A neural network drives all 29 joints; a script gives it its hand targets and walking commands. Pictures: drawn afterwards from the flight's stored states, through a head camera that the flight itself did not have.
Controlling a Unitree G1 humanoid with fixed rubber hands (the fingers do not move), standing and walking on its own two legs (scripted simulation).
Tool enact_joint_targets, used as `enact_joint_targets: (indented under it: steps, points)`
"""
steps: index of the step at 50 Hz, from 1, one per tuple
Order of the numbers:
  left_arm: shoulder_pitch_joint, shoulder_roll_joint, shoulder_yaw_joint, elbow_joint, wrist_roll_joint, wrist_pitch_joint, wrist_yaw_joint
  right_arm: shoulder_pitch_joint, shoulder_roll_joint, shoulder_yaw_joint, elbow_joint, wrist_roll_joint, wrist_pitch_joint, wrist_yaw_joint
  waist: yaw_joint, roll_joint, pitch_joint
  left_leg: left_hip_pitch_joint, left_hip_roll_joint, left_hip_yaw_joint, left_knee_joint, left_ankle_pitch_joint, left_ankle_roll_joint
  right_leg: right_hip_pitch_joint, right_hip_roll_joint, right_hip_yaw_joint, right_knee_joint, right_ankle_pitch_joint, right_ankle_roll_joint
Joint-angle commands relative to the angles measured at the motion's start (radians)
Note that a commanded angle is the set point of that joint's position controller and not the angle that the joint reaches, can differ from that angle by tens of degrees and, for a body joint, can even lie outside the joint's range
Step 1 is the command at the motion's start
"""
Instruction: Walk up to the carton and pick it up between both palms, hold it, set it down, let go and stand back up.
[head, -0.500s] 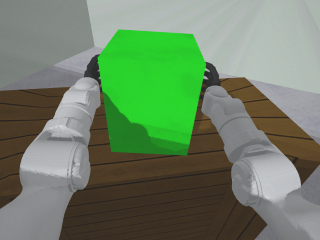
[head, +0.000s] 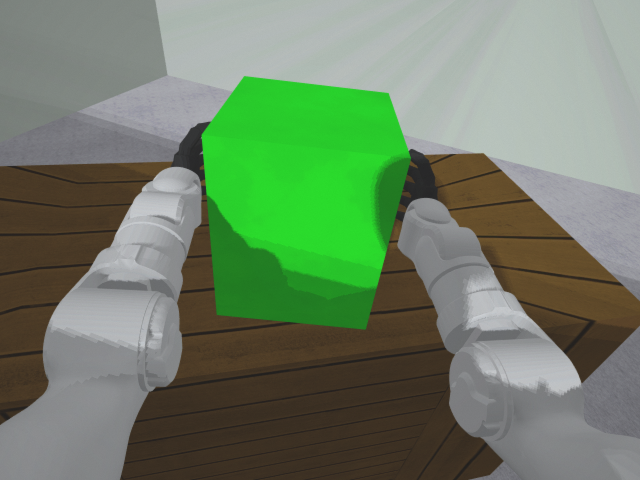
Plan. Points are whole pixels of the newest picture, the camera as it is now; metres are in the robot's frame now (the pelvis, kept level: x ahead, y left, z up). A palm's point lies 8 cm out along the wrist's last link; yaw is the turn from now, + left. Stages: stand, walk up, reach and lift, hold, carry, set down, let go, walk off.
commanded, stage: set down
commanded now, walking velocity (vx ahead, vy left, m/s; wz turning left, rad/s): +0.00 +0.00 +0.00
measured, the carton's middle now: (304, 201) +0.45 -0.06 +0.17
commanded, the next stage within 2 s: none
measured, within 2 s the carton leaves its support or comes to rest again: rests again in 1.12 s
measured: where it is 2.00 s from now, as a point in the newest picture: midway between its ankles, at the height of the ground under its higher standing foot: outside the picture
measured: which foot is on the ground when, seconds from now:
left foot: down 0.00-1.00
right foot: down 0.00-1.00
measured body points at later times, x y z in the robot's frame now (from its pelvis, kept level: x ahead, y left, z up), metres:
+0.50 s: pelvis +0.01 +0.01 +0.00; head +0.01 +0.05 +0.45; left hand +0.50 +0.07 +0.18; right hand +0.39 -0.21 +0.15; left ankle -0.04 +0.09 -0.75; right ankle -0.02 -0.14 -0.75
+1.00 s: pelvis -0.01 +0.01 +0.00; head -0.01 +0.04 +0.45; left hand +0.48 +0.07 +0.16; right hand +0.37 -0.21 +0.15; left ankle -0.04 +0.09 -0.75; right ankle -0.02 -0.14 -0.75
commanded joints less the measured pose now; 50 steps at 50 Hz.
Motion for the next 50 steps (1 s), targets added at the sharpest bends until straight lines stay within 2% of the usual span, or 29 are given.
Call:
enact_joint_targets:
  steps: [1,10,18,31,39,47,50]
  points:
    - [-0.855,-0.753,-0.081,-0.261,-0.050,-0.068,-0.187,-1.020,0.554,0.223,-0.340,0.051,-0.108,0.138,-0.025,0.251,-0.597,0.362,0.003,0.022,0.035,0.658,-0.150,0.176,0.028,-0.071,0.084,0.564,-0.043]
    - [-0.828,-0.693,-0.012,-0.201,-0.006,-0.087,-0.205,-0.970,0.570,0.174,-0.303,-0.027,-0.123,0.158,-0.009,0.228,-0.572,0.320,0.007,0.043,0.023,0.679,-0.141,0.220,0.020,-0.073,0.104,0.588,-0.037]
    - [-0.789,-0.667,0.020,-0.170,0.021,-0.107,-0.215,-0.943,0.605,0.173,-0.342,-0.089,-0.146,0.173,0.015,0.193,-0.620,0.258,0.003,0.062,0.013,0.679,-0.121,0.292,0.011,-0.067,0.129,0.656,-0.028]
    - [-0.774,-0.708,-0.028,-0.207,0.009,-0.145,-0.214,-0.901,0.643,0.188,-0.368,-0.151,-0.181,0.192,0.021,0.221,-0.692,0.295,0.014,0.054,0.039,0.765,-0.142,0.249,0.015,-0.070,0.137,0.619,-0.028]
    - [-0.763,-0.687,0.013,-0.158,0.038,-0.163,-0.230,-0.862,0.633,0.130,-0.310,-0.199,-0.184,0.204,0.021,0.215,-0.601,0.267,0.011,0.060,0.008,0.670,-0.137,0.245,0.007,-0.076,0.129,0.549,-0.023]
    - [-0.756,-0.620,0.102,-0.103,0.091,-0.183,-0.254,-0.805,0.624,0.049,-0.255,-0.270,-0.182,0.225,0.028,0.176,-0.502,0.201,0.006,0.082,-0.050,0.503,-0.108,0.271,-0.007,-0.081,0.124,0.468,-0.016]
    - [-0.774,-0.603,0.119,-0.109,0.100,-0.197,-0.256,-0.790,0.628,0.025,-0.248,-0.301,-0.192,0.236,0.031,0.169,-0.509,0.198,0.009,0.089,-0.061,0.480,-0.105,0.262,-0.009,-0.085,0.125,0.440,-0.016]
